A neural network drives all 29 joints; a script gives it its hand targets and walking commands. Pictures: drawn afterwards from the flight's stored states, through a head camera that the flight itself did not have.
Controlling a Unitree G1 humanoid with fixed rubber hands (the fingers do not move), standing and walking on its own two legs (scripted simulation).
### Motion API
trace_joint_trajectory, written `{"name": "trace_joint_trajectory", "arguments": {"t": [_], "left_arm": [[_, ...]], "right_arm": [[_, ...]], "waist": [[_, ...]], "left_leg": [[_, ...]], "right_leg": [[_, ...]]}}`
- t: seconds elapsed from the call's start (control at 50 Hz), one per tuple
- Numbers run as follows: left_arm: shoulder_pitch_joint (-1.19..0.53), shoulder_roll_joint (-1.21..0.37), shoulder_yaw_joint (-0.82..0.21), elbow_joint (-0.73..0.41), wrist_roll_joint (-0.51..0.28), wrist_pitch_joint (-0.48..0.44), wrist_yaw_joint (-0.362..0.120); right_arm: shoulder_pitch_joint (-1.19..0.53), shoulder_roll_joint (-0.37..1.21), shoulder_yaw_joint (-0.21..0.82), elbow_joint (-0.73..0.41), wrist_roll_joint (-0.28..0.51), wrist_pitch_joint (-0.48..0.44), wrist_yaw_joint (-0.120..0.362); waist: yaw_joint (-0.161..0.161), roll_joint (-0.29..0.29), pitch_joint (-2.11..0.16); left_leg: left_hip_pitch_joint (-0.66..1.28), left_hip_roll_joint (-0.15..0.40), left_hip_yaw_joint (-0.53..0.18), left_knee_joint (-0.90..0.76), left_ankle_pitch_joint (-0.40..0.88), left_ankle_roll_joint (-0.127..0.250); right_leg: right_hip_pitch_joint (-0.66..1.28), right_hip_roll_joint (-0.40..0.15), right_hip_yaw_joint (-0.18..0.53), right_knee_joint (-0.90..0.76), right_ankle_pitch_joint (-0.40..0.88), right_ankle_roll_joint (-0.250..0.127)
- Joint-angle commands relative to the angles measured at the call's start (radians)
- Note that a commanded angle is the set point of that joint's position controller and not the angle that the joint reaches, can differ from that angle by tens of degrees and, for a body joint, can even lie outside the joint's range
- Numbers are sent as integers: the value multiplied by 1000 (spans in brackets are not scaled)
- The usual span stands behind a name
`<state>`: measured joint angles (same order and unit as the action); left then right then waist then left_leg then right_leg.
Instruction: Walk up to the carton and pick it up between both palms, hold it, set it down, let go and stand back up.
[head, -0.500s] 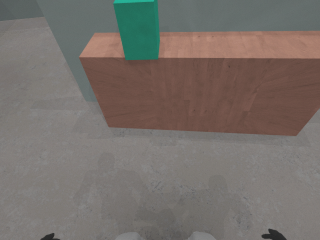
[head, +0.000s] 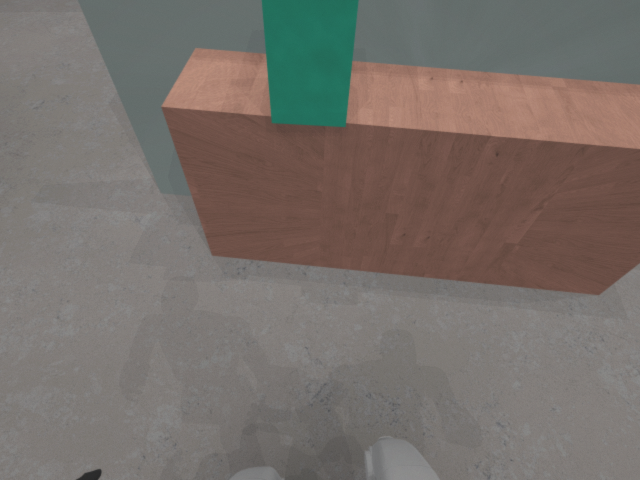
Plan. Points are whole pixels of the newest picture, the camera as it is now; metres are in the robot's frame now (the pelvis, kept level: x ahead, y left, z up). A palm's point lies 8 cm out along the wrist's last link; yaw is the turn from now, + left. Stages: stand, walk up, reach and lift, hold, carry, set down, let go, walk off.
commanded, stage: walk up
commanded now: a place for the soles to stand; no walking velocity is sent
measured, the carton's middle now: (311, 45) +0.95 +0.04 +0.03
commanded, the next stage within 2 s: none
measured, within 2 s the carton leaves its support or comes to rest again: neither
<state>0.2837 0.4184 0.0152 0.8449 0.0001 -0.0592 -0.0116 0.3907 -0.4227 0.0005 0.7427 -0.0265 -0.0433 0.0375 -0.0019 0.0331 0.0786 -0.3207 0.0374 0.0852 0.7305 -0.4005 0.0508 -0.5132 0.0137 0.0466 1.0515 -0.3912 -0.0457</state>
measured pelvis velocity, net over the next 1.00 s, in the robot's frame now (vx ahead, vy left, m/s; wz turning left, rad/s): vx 0.18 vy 0.09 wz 0.00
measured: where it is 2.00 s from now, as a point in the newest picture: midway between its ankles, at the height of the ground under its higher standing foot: (291, 457)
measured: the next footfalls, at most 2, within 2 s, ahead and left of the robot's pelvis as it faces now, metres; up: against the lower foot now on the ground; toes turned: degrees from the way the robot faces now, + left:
right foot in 0.22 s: +0.18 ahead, -0.12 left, +0.00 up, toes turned -3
left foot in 0.78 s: +0.23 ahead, +0.16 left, +0.00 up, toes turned +4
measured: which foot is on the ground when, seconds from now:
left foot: down 0.00-0.24, up 0.26-0.76, down 0.78-1.00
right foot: up 0.00-0.20, down 0.22-0.78, up 0.80-1.00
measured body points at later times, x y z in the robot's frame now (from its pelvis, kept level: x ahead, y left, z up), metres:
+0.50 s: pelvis +0.09 -0.03 +0.00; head +0.10 -0.07 +0.45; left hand +0.17 +0.30 -0.07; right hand +0.19 -0.32 -0.13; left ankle +0.09 +0.12 -0.66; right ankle +0.14 -0.11 -0.72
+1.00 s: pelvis +0.18 +0.09 +0.00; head +0.22 +0.10 +0.45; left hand +0.24 +0.41 -0.12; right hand +0.24 -0.22 -0.11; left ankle +0.19 +0.16 -0.72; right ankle +0.21 -0.08 -0.66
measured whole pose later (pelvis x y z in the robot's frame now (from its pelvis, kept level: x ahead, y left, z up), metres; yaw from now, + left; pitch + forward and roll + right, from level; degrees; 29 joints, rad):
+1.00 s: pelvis +0.18 +0.09 +0.00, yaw +0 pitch -1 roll -3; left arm 0.30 0.41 0.02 0.85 0.00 -0.06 0.01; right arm 0.36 -0.42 0.00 0.74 -0.03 -0.02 0.02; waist 0.00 0.05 0.10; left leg -0.33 0.03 0.06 0.76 -0.40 0.06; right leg -0.52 0.02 0.06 1.06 -0.41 -0.04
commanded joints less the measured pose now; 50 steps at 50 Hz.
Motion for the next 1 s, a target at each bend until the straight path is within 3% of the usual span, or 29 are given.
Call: {"name": "trace_joint_trajectory", "arguments": {"t": [0.0, 0.08, 0.14, 0.18, 0.2, 0.22, 0.24, 0.26, 0.28, 0.32, 0.34, 0.36, 0.38, 0.44, 0.5, 0.56, 0.6, 0.64, 0.68, 0.7, 0.72, 0.74, 0.76, 0.78, 0.8, 0.84, 0.88, 0.92, 0.98], "left_arm": [[-43, 176, 49, -61, -4, -18, 25], [-94, 178, 49, -79, -4, -23, 23], [-64, 187, 59, -74, 6, -39, 21], [181, 198, 75, -6, 8, -60, 38], [289, 250, 102, 16, 13, -65, 45], [309, 351, 134, 1, 16, -66, 57], [254, 371, 136, -2, 8, -60, 60], [180, 357, 128, -21, 2, -57, 57], [130, 336, 125, -21, 3, -59, 61], [89, 305, 118, -26, 6, -61, 55], [112, 300, 115, -25, 8, -66, 52], [122, 298, 118, -25, 10, -72, 48], [133, 303, 127, -20, 5, -75, 43], [160, 316, 128, -19, -1, -74, 46], [137, 334, 133, -30, 1, -75, 48], [130, 331, 141, -33, 9, -67, 37], [148, 336, 140, -28, 12, -60, 37], [152, 361, 145, -31, 12, -59, 35], [122, 354, 140, -40, 9, -55, 36], [105, 346, 134, -40, 8, -52, 34], [30, 330, 124, -65, 2, -46, 33], [-21, 263, 91, -74, 5, -38, 36], [34, 107, 48, -89, -1, -41, 35], [22, 147, 58, -80, -5, -35, 44], [-13, 234, 70, -65, 0, -28, 54], [40, 229, 70, -17, -16, -25, 50], [80, 192, 67, -5, -17, -18, 44], [72, 167, 60, -6, -11, -8, 45], [22, 162, 59, -32, -8, 7, 51]], "right_arm": [[61, -261, -148, -51, 13, -27, -32], [37, -265, -146, -45, 14, -13, -29], [19, -260, -146, -58, 5, -1, -19], [-72, -231, -127, -83, 16, 4, -13], [-74, -171, -103, -92, 14, 1, -12], [-6, -92, -81, -113, 16, -1, -5], [-80, -220, -107, -81, 1, 23, -9], [-78, -268, -117, -54, 5, 39, -4], [-90, -249, -117, -50, -1, 47, 6], [-63, -228, -122, -26, 1, 52, 20], [-54, -234, -133, -21, 6, 52, 26], [-67, -215, -130, -19, -3, 54, 29], [-32, -225, -131, -9, 4, 56, 32], [-111, -237, -138, -8, 1, 56, 28], [-158, -243, -139, -18, 0, 61, 30], [-193, -249, -138, -38, -5, 40, 28], [-230, -251, -138, -53, -13, 29, 27], [-233, -233, -137, -64, -12, 18, 25], [-216, -236, -140, -61, -7, 3, 21], [-179, -218, -135, -51, -7, -10, 16], [-62, -203, -141, -30, -12, -22, 7], [90, -235, -155, 28, -16, -31, -3], [132, -326, -179, 21, -32, -39, -15], [62, -354, -186, -3, -8, -35, -21], [25, -363, -181, -18, 13, -26, -16], [-48, -278, -156, -27, 12, -17, -22], [-22, -238, -146, -32, 6, -17, -33], [12, -232, -138, -30, 12, -15, -42], [19, -235, -137, -31, 17, -9, -54]], "waist": [[-88, 122, -106], [-99, 92, -46], [-85, 161, -111], [67, 36, -209], [124, -83, -276], [93, -263, -306], [95, -118, -223], [55, -51, -103], [35, -8, 21], [-4, -100, 78], [-5, -79, 88], [7, -100, 35], [5, -135, -20], [26, -84, 19], [38, -109, 57], [51, -131, 44], [64, -99, 62], [67, -149, 10], [56, -146, -28], [25, -121, -52], [-55, -117, -122], [-135, 10, -181], [-144, 296, -170], [-117, 209, -121], [-119, 136, -104], [-42, 32, -12], [-39, 150, -78], [-45, 130, -78], [-50, 72, -71]], "left_leg": [[434, 195, -210, -293, 666, 6], [382, 204, -200, -286, 577, 77], [372, 214, -193, -205, 527, 112], [172, 130, -73, 94, 640, 69], [-24, 74, -60, 315, 481, 36], [-303, -49, -53, 432, -96, -17], [-418, -46, -139, 516, -207, 6], [-393, -3, -171, 544, -185, 8], [-428, 32, -182, 517, -119, 9], [-350, 63, -169, 442, -7, 0], [-309, 52, -157, 404, 39, -8], [-309, 57, -140, 382, 68, -14], [-301, 52, -142, 366, 60, -21], [-342, 73, -156, 343, 81, -35], [-363, 91, -159, 309, 104, -42], [-364, 86, -142, 209, -27, -41], [-378, 74, -142, 187, -89, -37], [-367, 76, -147, 152, -134, -27], [-300, 54, -145, 43, -155, -15], [-213, 36, -119, -25, -137, -13], [-1, 24, -121, -185, -41, -8], [253, 4, -157, -291, -32, -12], [420, 203, -444, -379, 2, -2], [425, 346, -684, -497, 37, -4], [329, 382, -678, -492, 6, 9], [294, 250, -413, -394, 373, -62], [357, 190, -265, -314, 713, -80], [375, 191, -230, -280, 822, -24], [354, 203, -232, -270, 834, -12]], "right_leg": [[-241, -14, -46, -88, 66, 27], [-203, -34, -106, -247, 84, 25], [-52, -29, -144, -356, 50, 12], [363, 17, -156, -580, 205, -16], [606, -71, 32, -612, 192, -42], [769, -365, 533, -665, 10, -135], [610, -444, 767, -794, -335, -196], [464, -420, 701, -809, -475, -210], [400, -400, 622, -811, -454, -182], [237, -312, 452, -824, -374, -138], [210, -278, 400, -827, -304, -85], [266, -269, 379, -808, -243, -111], [327, -270, 390, -788, -201, -89], [327, -287, 407, -786, -233, -94], [313, -300, 400, -801, -297, -106], [340, -301, 373, -733, -298, -198], [346, -315, 406, -699, -263, -221], [396, -357, 407, -652, -156, -241], [420, -337, 366, -562, 67, -237], [385, -324, 301, -496, 252, -224], [273, -282, 206, -352, 348, -171], [104, -179, 71, -82, 369, -104], [-174, -16, -7, 129, 6, -17], [-341, 64, 1, 204, -121, 5], [-310, 4, 81, 182, -104, 2], [-260, -25, 51, 136, 21, 21], [-205, -23, 48, 77, 56, 37], [-200, -3, 21, 52, 50, 43], [-207, 7, 23, 16, 75, 30]]}}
